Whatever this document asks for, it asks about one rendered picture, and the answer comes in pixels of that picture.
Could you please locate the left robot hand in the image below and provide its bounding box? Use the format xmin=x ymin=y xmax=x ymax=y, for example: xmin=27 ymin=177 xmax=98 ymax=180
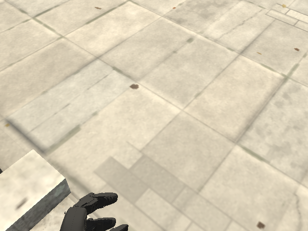
xmin=60 ymin=192 xmax=129 ymax=231

